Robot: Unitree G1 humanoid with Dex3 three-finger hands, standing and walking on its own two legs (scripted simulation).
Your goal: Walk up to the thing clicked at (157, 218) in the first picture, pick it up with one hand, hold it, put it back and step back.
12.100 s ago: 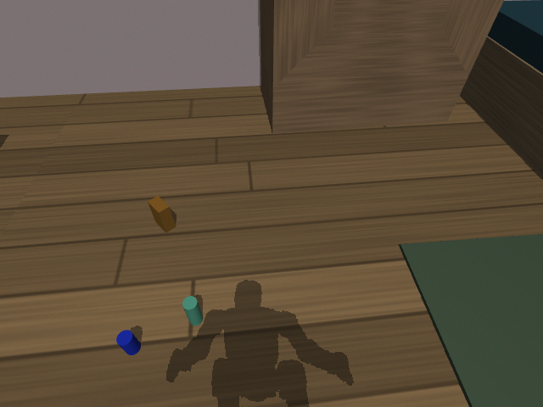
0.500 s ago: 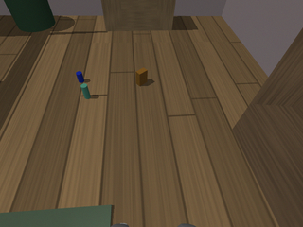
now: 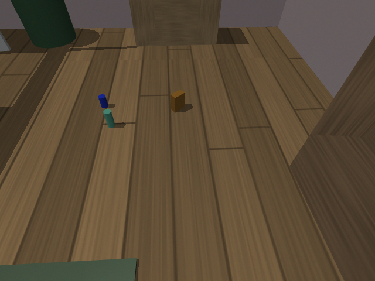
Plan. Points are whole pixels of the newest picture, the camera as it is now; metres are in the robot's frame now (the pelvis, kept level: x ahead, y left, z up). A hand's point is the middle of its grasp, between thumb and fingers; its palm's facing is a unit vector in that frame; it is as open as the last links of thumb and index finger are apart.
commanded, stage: walk up
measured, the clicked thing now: (177, 101) +1.48 +0.11 -0.68
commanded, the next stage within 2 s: stand in 0.50 s
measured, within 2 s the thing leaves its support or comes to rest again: neither
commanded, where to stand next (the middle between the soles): +0.07 -0.02 m, yaw -4 degrees
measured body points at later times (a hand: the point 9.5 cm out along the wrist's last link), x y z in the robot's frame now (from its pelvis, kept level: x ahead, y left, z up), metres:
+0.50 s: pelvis +0.02 +0.00 +0.02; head +0.02 +0.00 +0.47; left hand +0.11 +0.31 -0.11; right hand +0.12 -0.30 -0.10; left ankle -0.01 +0.12 -0.72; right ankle +0.05 -0.13 -0.72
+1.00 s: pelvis +0.02 -0.01 +0.03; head +0.03 -0.01 +0.48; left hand +0.09 +0.29 -0.10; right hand +0.10 -0.31 -0.11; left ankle -0.01 +0.12 -0.72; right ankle +0.05 -0.13 -0.72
